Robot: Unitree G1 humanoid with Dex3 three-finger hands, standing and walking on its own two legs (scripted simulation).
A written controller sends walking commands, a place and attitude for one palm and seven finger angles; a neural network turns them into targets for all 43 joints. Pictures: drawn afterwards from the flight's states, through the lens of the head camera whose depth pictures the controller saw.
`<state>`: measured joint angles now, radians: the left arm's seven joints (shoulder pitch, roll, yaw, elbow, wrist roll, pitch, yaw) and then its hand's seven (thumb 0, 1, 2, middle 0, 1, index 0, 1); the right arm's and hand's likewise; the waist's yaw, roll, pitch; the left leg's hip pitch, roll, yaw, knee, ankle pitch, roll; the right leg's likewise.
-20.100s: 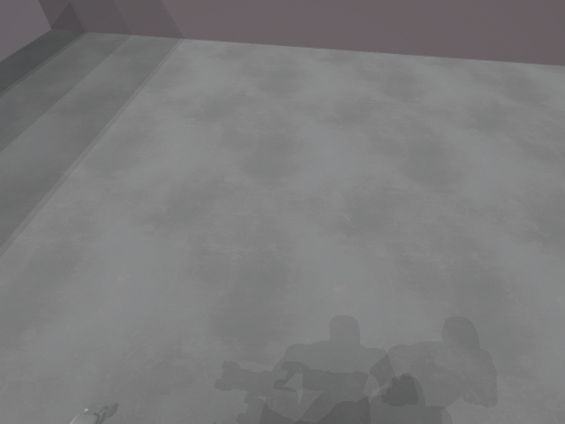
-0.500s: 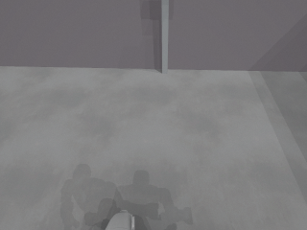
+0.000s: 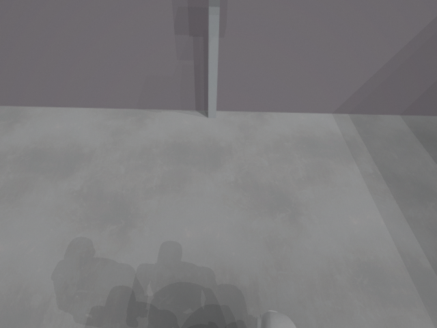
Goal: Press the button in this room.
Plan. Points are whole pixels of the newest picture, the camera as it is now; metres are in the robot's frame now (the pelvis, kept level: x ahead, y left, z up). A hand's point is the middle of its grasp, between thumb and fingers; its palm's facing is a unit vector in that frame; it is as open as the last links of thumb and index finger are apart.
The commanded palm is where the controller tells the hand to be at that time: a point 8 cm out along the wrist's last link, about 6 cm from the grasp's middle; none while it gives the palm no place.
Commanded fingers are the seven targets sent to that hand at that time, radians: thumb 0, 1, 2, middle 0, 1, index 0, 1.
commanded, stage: turn or walk to find it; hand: left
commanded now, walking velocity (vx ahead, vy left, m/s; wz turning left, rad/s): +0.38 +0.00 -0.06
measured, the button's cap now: out of the picture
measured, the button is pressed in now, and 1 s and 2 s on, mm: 0 0 0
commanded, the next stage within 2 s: stand and wait in 0.72 s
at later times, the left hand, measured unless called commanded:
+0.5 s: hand (175, 279) +0.25 +0.11 -0.15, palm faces +0.06 -0.96 -0.26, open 7.0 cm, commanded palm none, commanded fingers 0.00 0.90 0.90 -0.20 -0.30 -0.20 -0.30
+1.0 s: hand (165, 258) +0.31 +0.15 -0.19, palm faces +0.07 -0.99 -0.13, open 7.3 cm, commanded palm none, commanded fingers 0.00 0.90 0.90 -0.20 -0.30 -0.20 -0.30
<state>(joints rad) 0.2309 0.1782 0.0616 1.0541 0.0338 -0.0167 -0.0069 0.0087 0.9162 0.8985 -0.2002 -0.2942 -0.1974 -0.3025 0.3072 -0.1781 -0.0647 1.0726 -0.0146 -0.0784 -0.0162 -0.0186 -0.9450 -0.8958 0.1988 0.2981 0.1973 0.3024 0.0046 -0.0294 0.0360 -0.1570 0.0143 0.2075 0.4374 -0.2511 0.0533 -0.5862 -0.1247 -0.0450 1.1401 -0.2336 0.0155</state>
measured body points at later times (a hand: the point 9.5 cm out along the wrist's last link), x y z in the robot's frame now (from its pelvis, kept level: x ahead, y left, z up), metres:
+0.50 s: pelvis +0.19 -0.08 +0.00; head +0.19 -0.10 +0.45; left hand +0.25 +0.16 -0.13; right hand +0.19 -0.31 -0.17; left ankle +0.22 +0.07 -0.65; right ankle +0.20 -0.16 -0.74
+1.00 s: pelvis +0.36 -0.01 +0.00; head +0.38 +0.02 +0.45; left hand +0.31 +0.20 -0.17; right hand +0.47 -0.23 -0.13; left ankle +0.40 +0.07 -0.74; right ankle +0.32 -0.15 -0.67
